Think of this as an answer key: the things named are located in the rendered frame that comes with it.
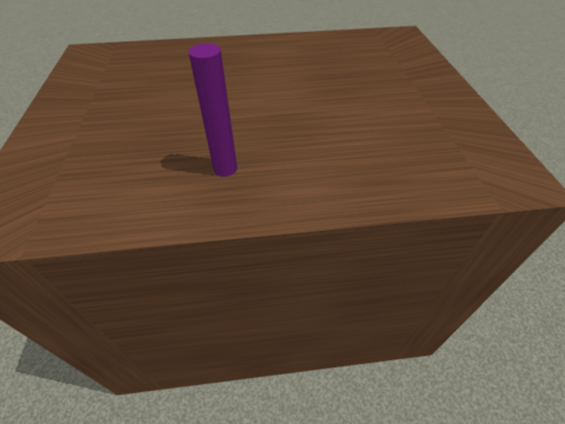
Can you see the can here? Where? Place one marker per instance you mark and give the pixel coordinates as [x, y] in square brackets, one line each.
[207, 68]

